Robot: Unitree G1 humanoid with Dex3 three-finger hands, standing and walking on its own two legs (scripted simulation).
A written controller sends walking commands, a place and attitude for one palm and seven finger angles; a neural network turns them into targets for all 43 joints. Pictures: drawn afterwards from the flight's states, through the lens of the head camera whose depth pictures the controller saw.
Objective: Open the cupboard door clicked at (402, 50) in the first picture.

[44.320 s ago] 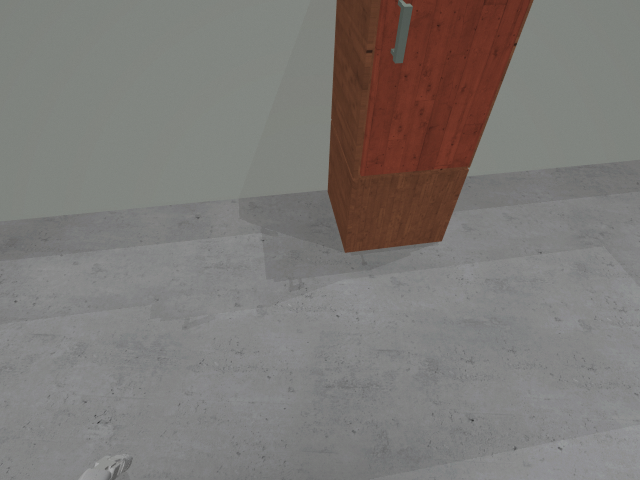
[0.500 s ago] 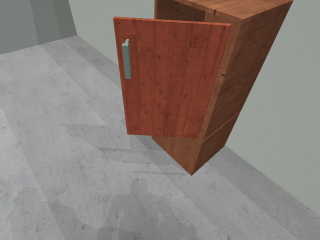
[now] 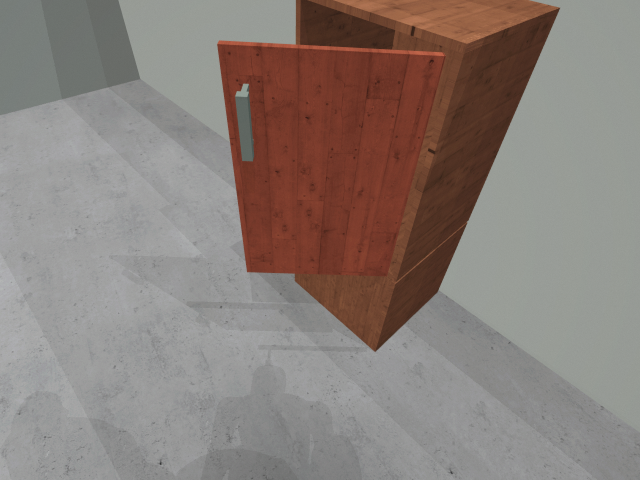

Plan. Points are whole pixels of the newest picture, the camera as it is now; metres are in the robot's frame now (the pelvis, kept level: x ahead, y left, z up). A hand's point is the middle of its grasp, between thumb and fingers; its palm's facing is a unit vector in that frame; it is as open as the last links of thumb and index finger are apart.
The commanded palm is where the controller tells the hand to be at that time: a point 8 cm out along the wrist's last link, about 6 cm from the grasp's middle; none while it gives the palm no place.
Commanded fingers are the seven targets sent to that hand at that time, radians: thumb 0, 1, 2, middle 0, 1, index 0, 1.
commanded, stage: shuffle to correct the standing spot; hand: left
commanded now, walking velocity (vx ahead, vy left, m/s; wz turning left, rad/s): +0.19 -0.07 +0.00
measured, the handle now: (246, 122) +0.69 +0.18 +0.12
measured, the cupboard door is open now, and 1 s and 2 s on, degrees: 46 46 46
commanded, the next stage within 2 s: come to a stop and stand still in 0.66 s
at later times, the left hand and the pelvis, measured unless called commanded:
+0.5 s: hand out of the picture +0.04 +0.13 -0.19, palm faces +0.12 -0.99 -0.09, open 7.3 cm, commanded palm none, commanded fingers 0.00 0.90 0.90 -0.20 -0.30 -0.20 -0.30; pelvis +0.08 -0.02 -0.01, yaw +3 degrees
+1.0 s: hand (251, 423) +0.25 +0.12 -0.17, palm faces +0.07 -0.97 -0.21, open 7.3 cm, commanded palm none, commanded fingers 0.00 0.90 0.90 -0.20 -0.30 -0.20 -0.30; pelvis +0.17 -0.06 -0.01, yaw +4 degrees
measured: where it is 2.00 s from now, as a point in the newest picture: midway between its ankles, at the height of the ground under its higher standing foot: outside the picture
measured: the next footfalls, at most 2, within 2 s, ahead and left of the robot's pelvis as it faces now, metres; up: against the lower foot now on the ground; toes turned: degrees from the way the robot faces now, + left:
right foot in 0.18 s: +0.09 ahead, -0.15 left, +0.00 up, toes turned -6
left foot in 0.50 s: +0.17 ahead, +0.08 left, +0.00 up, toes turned +10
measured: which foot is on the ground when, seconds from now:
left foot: down 0.00-0.18, up 0.20-0.48, down 0.50-0.88, up 0.90-1.00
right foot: up 0.00-0.16, down 0.18-0.50, up 0.52-0.86, down 0.88-1.00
